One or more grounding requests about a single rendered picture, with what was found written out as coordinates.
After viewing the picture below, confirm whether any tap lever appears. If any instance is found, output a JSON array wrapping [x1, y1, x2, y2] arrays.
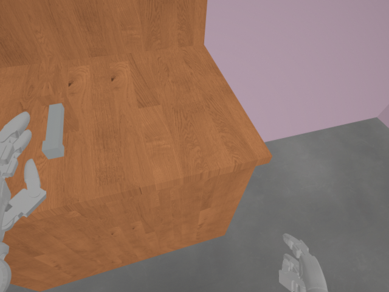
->
[[42, 103, 64, 159]]

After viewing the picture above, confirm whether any counter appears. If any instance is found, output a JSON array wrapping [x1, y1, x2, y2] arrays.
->
[[0, 0, 272, 292]]

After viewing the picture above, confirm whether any left robot hand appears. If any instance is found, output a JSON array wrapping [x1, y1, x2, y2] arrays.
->
[[0, 111, 46, 242]]

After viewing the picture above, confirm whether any right robot hand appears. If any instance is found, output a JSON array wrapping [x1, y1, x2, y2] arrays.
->
[[279, 234, 328, 292]]

